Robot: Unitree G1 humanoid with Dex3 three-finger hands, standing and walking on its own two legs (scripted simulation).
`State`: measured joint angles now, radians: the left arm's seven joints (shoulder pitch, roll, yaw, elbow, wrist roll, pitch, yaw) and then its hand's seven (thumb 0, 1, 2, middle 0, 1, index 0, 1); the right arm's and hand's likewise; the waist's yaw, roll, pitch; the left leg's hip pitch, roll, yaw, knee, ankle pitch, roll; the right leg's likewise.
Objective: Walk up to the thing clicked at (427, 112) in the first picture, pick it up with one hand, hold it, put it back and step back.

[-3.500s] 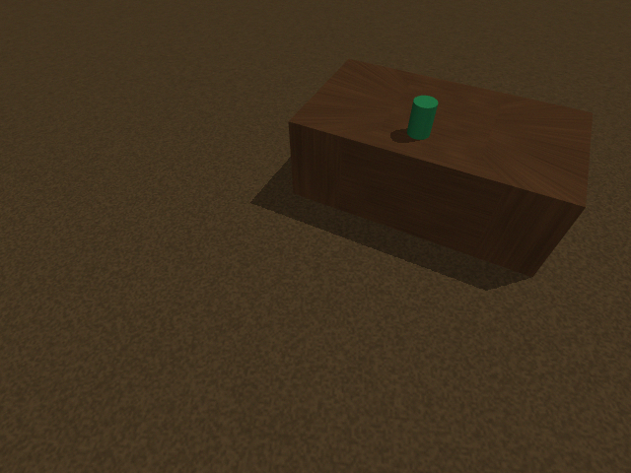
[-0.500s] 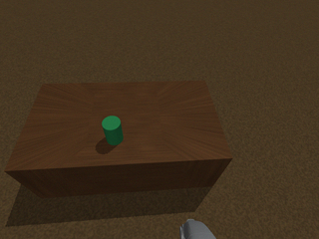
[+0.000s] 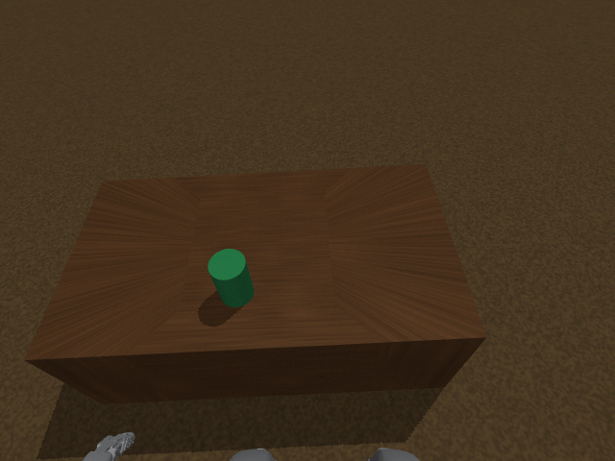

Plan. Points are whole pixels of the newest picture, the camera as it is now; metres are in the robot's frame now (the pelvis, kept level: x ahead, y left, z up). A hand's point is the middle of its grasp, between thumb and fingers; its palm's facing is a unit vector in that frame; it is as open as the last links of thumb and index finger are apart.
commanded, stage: walk up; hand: left
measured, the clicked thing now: (232, 278) +0.55 +0.21 -0.30
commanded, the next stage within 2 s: stand in 1.36 s
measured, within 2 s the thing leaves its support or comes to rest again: neither
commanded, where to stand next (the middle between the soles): +0.08 +0.00 m, yaw +1 degrees
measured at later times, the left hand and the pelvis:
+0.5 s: hand out of the picture +0.06 +0.27 -0.14, palm faces +0.03 -0.94 -0.33, open 7.4 cm; pelvis +0.02 +0.01 +0.02, yaw +2 degrees
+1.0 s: hand out of the picture +0.12 +0.25 -0.13, palm faces +0.00 -0.95 -0.31, open 7.4 cm; pelvis +0.03 +0.01 +0.03, yaw +1 degrees
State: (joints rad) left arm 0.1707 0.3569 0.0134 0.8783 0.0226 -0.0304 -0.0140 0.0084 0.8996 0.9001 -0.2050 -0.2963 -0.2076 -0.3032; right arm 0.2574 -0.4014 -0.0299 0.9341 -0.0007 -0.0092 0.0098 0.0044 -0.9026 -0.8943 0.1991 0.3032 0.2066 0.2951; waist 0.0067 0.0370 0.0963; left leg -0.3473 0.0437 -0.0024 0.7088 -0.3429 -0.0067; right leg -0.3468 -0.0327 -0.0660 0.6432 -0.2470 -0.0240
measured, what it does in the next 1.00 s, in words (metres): steps on the spot: left foot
